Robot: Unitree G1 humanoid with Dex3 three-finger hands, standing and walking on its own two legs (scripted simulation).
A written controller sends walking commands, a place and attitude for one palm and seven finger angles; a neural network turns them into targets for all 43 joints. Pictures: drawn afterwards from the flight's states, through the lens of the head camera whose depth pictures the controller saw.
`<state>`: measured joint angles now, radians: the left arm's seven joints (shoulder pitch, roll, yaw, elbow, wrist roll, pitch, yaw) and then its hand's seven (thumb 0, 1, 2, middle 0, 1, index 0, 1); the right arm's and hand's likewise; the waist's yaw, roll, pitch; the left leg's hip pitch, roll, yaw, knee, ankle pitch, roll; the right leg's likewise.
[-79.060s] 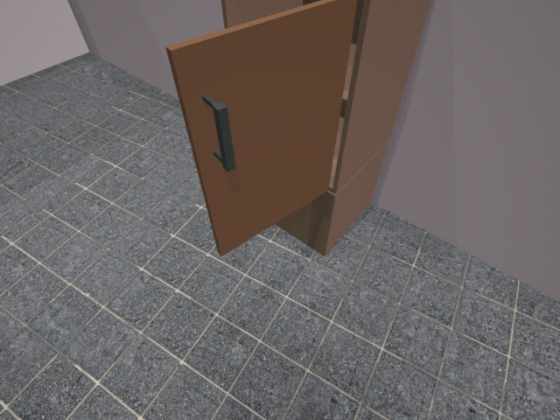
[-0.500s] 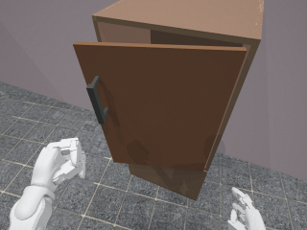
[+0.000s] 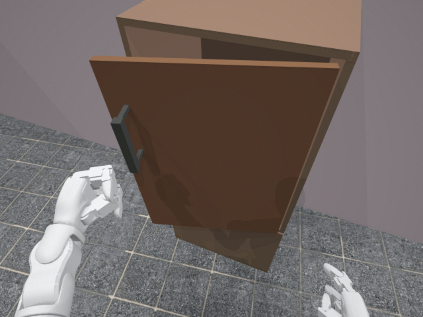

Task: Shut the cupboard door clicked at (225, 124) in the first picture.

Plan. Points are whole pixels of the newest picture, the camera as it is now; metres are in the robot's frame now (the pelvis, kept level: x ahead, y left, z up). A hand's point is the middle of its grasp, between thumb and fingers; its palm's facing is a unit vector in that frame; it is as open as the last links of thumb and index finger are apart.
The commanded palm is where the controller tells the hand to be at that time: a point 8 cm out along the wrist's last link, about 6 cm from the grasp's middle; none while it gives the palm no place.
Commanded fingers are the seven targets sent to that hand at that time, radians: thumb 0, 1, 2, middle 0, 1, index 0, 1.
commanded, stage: bring the fist close to the handle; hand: left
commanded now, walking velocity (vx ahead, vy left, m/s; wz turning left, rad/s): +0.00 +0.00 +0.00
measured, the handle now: (130, 140) +0.43 +0.21 +0.10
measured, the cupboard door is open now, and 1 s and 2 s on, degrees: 17 17 4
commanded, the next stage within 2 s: push the door shut along its arc in 0.80 s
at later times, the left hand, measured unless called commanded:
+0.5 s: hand (127, 174) +0.34 +0.18 +0.11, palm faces -0.02 -1.00 -0.03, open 3.1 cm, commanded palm +0.30 +0.23 +0.11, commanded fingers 0.00 0.90 0.90 -1.30 -1.50 -1.30 -1.50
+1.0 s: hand (133, 175) +0.34 +0.17 +0.11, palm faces -0.02 -1.00 -0.05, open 3.1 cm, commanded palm +0.32 +0.22 +0.11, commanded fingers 0.00 0.90 0.90 -1.30 -1.50 -1.30 -1.50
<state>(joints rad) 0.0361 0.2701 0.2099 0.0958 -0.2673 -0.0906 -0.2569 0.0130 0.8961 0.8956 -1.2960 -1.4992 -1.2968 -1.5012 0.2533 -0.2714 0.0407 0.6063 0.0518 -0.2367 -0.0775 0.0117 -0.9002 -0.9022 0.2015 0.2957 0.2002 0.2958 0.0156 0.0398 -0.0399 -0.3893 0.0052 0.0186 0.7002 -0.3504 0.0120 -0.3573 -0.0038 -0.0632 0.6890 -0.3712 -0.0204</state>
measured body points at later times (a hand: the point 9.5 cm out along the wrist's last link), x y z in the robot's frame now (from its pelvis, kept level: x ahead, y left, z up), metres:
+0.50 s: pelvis +0.00 +0.01 +0.00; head +0.01 +0.00 +0.45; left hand +0.33 +0.24 +0.11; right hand +0.15 -0.23 -0.09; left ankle +0.01 +0.11 -0.72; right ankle -0.01 -0.10 -0.72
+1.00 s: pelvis +0.00 +0.00 +0.00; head +0.01 -0.01 +0.45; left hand +0.33 +0.23 +0.11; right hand +0.16 -0.24 -0.08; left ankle +0.01 +0.11 -0.72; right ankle -0.01 -0.10 -0.72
